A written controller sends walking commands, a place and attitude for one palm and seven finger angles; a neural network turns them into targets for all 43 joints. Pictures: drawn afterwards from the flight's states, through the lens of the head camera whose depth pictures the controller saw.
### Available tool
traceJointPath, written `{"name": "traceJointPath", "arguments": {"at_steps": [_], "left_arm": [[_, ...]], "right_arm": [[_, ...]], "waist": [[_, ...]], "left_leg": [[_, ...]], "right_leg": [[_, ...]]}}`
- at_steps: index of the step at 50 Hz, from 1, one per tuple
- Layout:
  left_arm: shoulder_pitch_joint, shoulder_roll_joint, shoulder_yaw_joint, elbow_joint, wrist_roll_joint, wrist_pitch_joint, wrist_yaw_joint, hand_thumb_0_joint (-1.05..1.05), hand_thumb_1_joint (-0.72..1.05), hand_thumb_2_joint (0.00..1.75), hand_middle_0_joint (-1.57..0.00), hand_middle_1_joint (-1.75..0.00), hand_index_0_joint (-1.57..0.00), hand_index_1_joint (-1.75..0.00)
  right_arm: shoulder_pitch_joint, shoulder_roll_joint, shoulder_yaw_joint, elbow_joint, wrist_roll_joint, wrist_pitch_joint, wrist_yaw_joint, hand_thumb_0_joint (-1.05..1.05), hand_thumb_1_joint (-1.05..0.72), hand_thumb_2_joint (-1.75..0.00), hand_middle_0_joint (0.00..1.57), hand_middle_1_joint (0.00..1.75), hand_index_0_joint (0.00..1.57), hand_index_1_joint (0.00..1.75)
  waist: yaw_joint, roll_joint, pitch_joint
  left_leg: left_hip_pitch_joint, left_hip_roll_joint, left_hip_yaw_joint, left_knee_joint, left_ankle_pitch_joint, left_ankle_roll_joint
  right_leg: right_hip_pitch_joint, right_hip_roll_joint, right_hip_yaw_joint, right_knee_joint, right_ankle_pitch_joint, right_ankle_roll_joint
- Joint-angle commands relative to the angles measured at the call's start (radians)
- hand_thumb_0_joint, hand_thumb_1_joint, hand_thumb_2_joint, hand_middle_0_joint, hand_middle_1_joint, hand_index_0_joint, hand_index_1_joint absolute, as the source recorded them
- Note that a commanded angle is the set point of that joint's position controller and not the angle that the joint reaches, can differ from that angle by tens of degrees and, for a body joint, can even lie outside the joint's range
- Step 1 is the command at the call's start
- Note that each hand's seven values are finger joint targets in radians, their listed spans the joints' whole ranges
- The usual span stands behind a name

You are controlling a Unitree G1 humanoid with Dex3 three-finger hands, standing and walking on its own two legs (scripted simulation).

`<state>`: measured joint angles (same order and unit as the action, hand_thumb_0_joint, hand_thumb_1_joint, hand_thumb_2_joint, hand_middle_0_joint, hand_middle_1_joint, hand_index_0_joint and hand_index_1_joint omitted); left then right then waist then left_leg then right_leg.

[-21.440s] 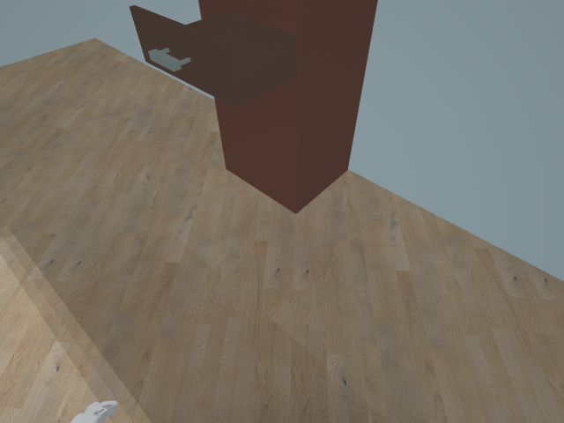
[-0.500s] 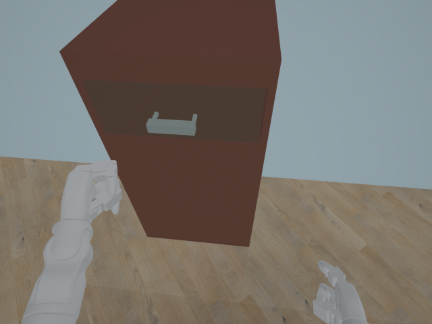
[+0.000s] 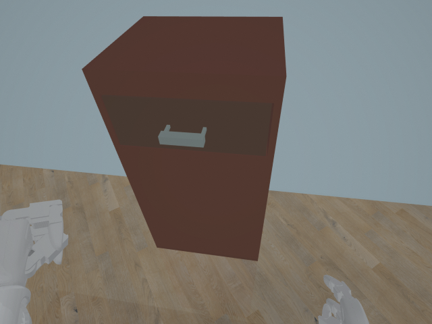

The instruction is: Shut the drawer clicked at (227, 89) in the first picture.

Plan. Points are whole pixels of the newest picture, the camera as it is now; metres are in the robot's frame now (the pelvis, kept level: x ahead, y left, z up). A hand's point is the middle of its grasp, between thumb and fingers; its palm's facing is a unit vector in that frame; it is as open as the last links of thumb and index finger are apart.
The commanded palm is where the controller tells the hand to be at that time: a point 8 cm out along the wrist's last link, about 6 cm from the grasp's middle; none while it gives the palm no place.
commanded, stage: draw the hand back to the body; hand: left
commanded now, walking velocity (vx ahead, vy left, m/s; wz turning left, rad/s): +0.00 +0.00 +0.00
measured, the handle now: (184, 134) +0.59 +0.17 +0.02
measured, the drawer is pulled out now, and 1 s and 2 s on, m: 0.00 0.00 0.00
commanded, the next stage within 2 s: step back with the hand held close in 0.18 s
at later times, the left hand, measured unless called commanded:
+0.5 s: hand (58, 234) +0.18 +0.25 +0.16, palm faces +0.34 -0.80 -0.49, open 3.2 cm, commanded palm +0.12 +0.28 +0.17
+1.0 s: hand (12, 306) +0.09 +0.25 +0.16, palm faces +0.37 -0.80 -0.48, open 3.2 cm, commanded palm +0.04 +0.30 +0.17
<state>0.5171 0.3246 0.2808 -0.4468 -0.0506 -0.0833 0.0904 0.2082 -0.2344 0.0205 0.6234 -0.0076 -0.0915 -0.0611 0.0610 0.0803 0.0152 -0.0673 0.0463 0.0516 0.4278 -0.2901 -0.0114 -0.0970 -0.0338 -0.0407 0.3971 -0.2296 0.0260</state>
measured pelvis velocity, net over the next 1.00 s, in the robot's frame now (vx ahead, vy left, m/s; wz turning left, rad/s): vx -0.10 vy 0.02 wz -0.01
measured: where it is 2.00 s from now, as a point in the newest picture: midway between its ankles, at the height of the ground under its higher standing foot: outside the picture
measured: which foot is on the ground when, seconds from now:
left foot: down 0.00-1.00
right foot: down 0.00-1.00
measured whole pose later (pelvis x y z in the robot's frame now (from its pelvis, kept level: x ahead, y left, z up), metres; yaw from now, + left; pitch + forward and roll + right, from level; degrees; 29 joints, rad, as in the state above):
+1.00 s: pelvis -0.10 +0.02 -0.01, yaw +0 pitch -1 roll -1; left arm 0.60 0.36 0.37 -0.56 -0.01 -0.24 0.13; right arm 0.18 -0.22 0.00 0.54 0.00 -0.07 -0.07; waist 0.02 0.02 0.05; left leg -0.35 0.02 0.06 0.59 -0.25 0.04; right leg -0.36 -0.05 -0.01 0.49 -0.12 0.04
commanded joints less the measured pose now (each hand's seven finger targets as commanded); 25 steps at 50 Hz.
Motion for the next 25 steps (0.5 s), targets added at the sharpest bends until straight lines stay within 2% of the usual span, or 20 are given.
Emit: {"name": "traceJointPath", "arguments": {"at_steps": [1, 3, 5, 9, 10, 12, 15, 16, 17, 18, 19, 20, 23, 25], "left_arm": [[-0.042, 0.155, 0.118, -0.251, 0.000, -0.077, 0.024, 0.00, 0.90, 0.90, -1.40, -1.60, -1.40, -1.60], [-0.082, 0.130, 0.091, -0.222, 0.004, -0.070, 0.022, 0.00, 0.90, 0.90, -1.40, -1.60, -1.40, -1.60], [-0.107, 0.129, 0.091, -0.190, 0.005, -0.070, 0.027, 0.00, 0.90, 0.90, -1.40, -1.60, -1.40, -1.60], [-0.117, 0.147, 0.106, -0.203, 0.008, -0.078, 0.032, 0.00, 0.90, 0.90, -1.40, -1.60, -1.40, -1.60], [-0.105, 0.149, 0.113, -0.201, 0.006, -0.079, 0.033, 0.00, 0.90, 0.90, -1.40, -1.60, -1.40, -1.60], [-0.091, 0.157, 0.121, -0.229, 0.008, -0.083, 0.033, 0.00, 0.90, 0.90, -1.40, -1.60, -1.40, -1.60], [-0.074, 0.163, 0.127, -0.248, 0.007, -0.080, 0.033, 0.00, 0.90, 0.90, -1.40, -1.60, -1.40, -1.60], [-0.219, 0.306, 0.278, -0.351, 0.005, -0.131, 0.039, 0.00, 0.90, 0.90, -1.40, -1.60, -1.40, -1.60], [-0.094, 0.238, 0.238, -0.233, 0.007, -0.133, 0.032, 0.00, 0.90, 0.90, -1.40, -1.60, -1.40, -1.60], [-0.091, 0.242, 0.230, -0.251, 0.011, -0.136, 0.027, 0.00, 0.90, 0.90, -1.40, -1.60, -1.40, -1.60], [-0.015, 0.189, 0.197, -0.196, 0.011, -0.130, 0.023, 0.00, 0.90, 0.90, -1.40, -1.60, -1.40, -1.60], [0.012, 0.163, 0.169, -0.198, 0.010, -0.131, 0.017, 0.00, 0.90, 0.90, -1.40, -1.60, -1.40, -1.60], [0.062, 0.154, 0.158, -0.208, 0.006, -0.138, 0.012, 0.00, 0.90, 0.90, -1.40, -1.60, -1.40, -1.60], [0.100, 0.174, 0.178, -0.226, 0.006, -0.144, 0.017, 0.00, 0.90, 0.90, -1.40, -1.60, -1.40, -1.60]], "right_arm": [[-0.133, -0.082, -0.032, -0.167, 0.002, -0.078, -0.020, 0.00, -0.90, -0.90, 0.20, 0.30, 0.20, 0.30], [-0.128, -0.090, -0.036, -0.158, 0.003, -0.083, -0.023, 0.00, -0.90, -0.90, 0.20, 0.30, 0.20, 0.30], [-0.124, -0.092, -0.038, -0.150, 0.003, -0.085, -0.030, 0.00, -0.90, -0.90, 0.20, 0.30, 0.20, 0.30], [-0.125, -0.092, -0.038, -0.150, -0.001, -0.095, -0.037, 0.00, -0.90, -0.90, 0.20, 0.30, 0.20, 0.30], [-0.128, -0.088, -0.036, -0.150, -0.004, -0.098, -0.037, 0.00, -0.90, -0.90, 0.20, 0.30, 0.20, 0.30], [-0.133, -0.086, -0.036, -0.152, -0.005, -0.105, -0.035, 0.00, -0.90, -0.90, 0.20, 0.30, 0.20, 0.30], [-0.137, -0.083, -0.031, -0.151, -0.006, -0.111, -0.032, 0.00, -0.90, -0.90, 0.20, 0.30, 0.20, 0.30], [-0.126, -0.110, -0.034, -0.189, -0.003, -0.080, -0.025, 0.00, -0.90, -0.90, 0.20, 0.30, 0.20, 0.30], [-0.120, -0.093, -0.038, -0.163, -0.006, -0.060, -0.027, 0.00, -0.90, -0.90, 0.20, 0.30, 0.20, 0.30], [-0.137, -0.096, -0.040, -0.178, -0.007, -0.051, -0.027, 0.00, -0.90, -0.90, 0.20, 0.30, 0.20, 0.30], [-0.122, -0.093, -0.043, -0.174, -0.009, -0.037, -0.024, 0.00, -0.90, -0.90, 0.20, 0.30, 0.20, 0.30], [-0.125, -0.099, -0.049, -0.180, -0.009, -0.023, -0.021, 0.00, -0.90, -0.90, 0.20, 0.30, 0.20, 0.30], [-0.132, -0.110, -0.065, -0.194, -0.006, 0.002, -0.019, 0.00, -0.90, -0.90, 0.20, 0.30, 0.20, 0.30], [-0.128, -0.109, -0.073, -0.209, 0.000, 0.017, -0.016, 0.00, -0.90, -0.90, 0.20, 0.30, 0.20, 0.30]], "waist": [[0.003, -0.028, -0.033], [-0.010, -0.047, 0.022], [-0.014, -0.064, 0.044], [-0.001, -0.044, -0.019], [0.004, -0.053, -0.019], [0.011, -0.045, -0.063], [0.017, 0.002, -0.066], [-0.037, -0.038, 0.008], [-0.040, -0.105, 0.006], [-0.036, -0.101, 0.026], [-0.043, -0.114, 0.001], [-0.046, -0.097, -0.025], [-0.048, -0.055, -0.101], [-0.046, -0.055, -0.164]], "left_leg": [[-0.037, -0.024, 0.001, -0.057, 0.240, 0.034], [-0.040, -0.024, 0.003, -0.060, 0.193, 0.036], [-0.043, -0.022, 0.001, -0.067, 0.145, 0.039], [-0.019, -0.026, -0.004, -0.071, 0.144, 0.041], [-0.026, -0.028, -0.004, -0.072, 0.151, 0.042], [-0.014, -0.030, -0.002, -0.065, 0.195, 0.041], [-0.022, -0.029, -0.004, -0.067, 0.225, 0.034], [-0.106, -0.020, 0.006, -0.036, 0.141, 0.051], [-0.110, -0.023, -0.006, -0.022, 0.130, 0.050], [-0.110, -0.031, -0.004, -0.026, 0.140, 0.049], [-0.104, -0.023, 0.000, -0.028, 0.177, 0.045], [-0.097, -0.016, 0.004, -0.034, 0.216, 0.046], [-0.083, -0.001, 0.006, -0.044, 0.335, 0.048], [-0.080, 0.013, 0.003, -0.048, 0.393, 0.049]], "right_leg": [[0.010, 0.036, -0.006, -0.048, 0.180, -0.036], [-0.033, 0.039, -0.004, -0.076, 0.125, -0.034], [-0.053, 0.035, -0.002, -0.083, 0.065, -0.031], [-0.019, 0.031, 0.002, -0.076, 0.059, -0.033], [-0.009, 0.030, 0.001, -0.073, 0.073, -0.033], [0.023, 0.029, 0.003, -0.058, 0.128, -0.034], [0.044, 0.029, 0.006, -0.050, 0.165, -0.038], [-0.056, -0.016, 0.117, -0.104, 0.246, -0.042], [-0.066, -0.038, 0.106, -0.107, 0.252, -0.045], [-0.086, -0.036, 0.106, -0.117, 0.279, -0.044], [-0.072, -0.037, 0.087, -0.099, 0.299, -0.039], [-0.064, -0.034, 0.075, -0.081, 0.325, -0.033], [-0.031, -0.025, 0.042, -0.037, 0.391, -0.018], [-0.001, -0.018, 0.030, -0.003, 0.420, -0.012]]}}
